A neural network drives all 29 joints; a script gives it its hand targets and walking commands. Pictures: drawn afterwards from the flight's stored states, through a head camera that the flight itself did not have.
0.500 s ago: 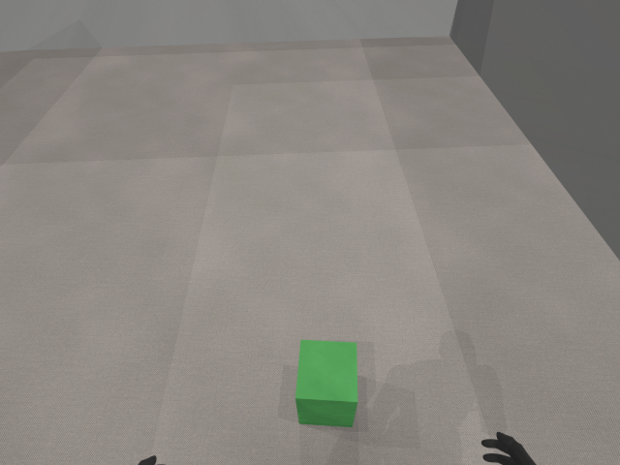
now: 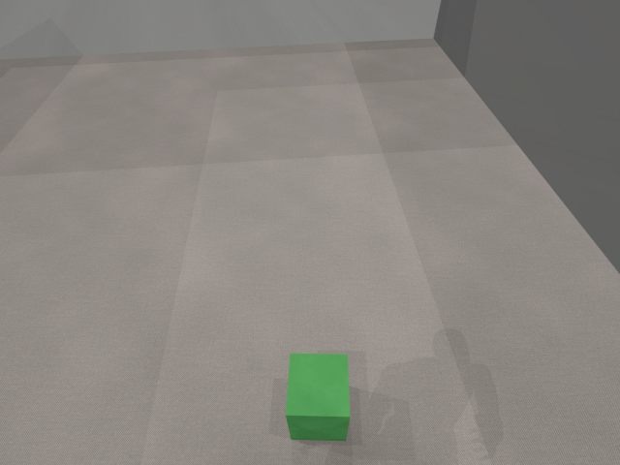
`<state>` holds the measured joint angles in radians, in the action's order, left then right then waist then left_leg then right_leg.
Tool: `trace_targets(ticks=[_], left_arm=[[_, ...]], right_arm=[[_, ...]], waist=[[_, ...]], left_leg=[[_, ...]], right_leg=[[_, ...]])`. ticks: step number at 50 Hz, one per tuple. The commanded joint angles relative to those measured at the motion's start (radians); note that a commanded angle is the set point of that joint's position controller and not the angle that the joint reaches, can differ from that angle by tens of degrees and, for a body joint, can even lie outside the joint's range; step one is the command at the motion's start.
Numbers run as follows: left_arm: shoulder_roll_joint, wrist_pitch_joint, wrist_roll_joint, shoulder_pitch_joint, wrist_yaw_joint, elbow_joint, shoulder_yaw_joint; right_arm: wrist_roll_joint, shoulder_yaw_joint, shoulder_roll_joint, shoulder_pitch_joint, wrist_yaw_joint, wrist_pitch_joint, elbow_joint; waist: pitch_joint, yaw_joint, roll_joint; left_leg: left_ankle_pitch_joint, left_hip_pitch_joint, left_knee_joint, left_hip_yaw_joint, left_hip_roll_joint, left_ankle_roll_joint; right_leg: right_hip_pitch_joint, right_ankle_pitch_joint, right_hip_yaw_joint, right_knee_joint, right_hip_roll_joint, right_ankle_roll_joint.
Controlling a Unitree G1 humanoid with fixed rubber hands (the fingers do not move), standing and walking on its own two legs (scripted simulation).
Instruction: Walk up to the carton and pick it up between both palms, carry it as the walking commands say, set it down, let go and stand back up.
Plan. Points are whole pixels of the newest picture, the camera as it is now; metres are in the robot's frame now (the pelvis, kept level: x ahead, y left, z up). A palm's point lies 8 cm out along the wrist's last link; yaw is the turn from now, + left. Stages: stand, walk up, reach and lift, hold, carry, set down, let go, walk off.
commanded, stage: stand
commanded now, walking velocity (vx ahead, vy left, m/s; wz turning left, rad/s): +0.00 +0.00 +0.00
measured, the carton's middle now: (318, 398) +0.44 +0.01 -0.65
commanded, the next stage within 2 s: none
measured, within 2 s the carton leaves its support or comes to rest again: neither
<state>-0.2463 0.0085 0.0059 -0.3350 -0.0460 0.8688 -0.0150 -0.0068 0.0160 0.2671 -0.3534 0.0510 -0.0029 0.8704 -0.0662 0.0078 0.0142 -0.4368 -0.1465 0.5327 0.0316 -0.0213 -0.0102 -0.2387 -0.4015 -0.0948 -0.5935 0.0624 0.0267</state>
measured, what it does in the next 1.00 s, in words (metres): stands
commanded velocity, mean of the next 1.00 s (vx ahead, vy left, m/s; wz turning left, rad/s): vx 0.00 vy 0.00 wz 0.00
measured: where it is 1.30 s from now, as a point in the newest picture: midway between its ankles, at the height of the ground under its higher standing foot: outside the picture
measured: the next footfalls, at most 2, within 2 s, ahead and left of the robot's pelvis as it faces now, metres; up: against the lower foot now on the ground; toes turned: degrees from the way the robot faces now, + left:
none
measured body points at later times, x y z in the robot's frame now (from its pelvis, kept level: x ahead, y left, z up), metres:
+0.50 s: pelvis -0.02 +0.00 +0.01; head -0.02 -0.01 +0.46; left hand -0.03 +0.23 -0.15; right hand -0.06 -0.24 -0.15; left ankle -0.10 +0.12 -0.73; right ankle -0.06 -0.11 -0.73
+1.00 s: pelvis -0.04 +0.00 +0.01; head -0.04 +0.00 +0.46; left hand -0.08 +0.22 -0.15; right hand -0.11 -0.21 -0.15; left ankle -0.10 +0.12 -0.73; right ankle -0.06 -0.11 -0.73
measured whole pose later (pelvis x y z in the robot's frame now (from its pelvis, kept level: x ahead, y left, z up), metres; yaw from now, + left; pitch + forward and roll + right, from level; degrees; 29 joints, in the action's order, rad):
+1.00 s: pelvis -0.04 +0.00 +0.01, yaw -1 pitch -1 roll +0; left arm -0.14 -0.01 0.00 -0.35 -0.05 1.15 -0.04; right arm -0.02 0.05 0.16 -0.39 0.06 0.00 1.17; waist 0.00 0.01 0.01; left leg -0.35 -0.10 0.46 0.01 -0.02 -0.01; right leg -0.19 -0.29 -0.12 -0.50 0.06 0.02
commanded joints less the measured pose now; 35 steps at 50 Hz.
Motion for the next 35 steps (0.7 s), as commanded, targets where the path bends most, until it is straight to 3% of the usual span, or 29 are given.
trace_targets(ticks=[1,18,35], left_arm=[[-0.11,0.001,0.0,-0.062,-0.005,0.001,0.02],[-0.06,-0.012,0.0,-0.079,-0.005,0.17,-0.007],[-0.006,-0.014,-0.002,-0.094,-0.008,0.259,-0.019]], right_arm=[[-0.001,-0.018,0.101,-0.068,0.004,-0.001,0.004],[-0.006,0.013,0.048,-0.113,0.006,0.012,0.179],[-0.008,0.025,-0.005,-0.129,0.009,0.011,0.272]], waist=[[0.045,-0.002,-0.016],[0.123,-0.003,-0.016],[0.157,-0.002,-0.014]], left_leg=[[0.521,0.008,-0.039,0.041,0.093,-0.012],[0.395,0.037,-0.102,0.039,0.095,-0.016],[0.337,0.018,-0.128,0.042,0.097,-0.022]], right_leg=[[0.024,0.573,-0.076,0.053,-0.114,0.028],[0.026,0.496,-0.091,0.119,-0.109,0.033],[0.011,0.423,-0.095,0.151,-0.104,0.029]])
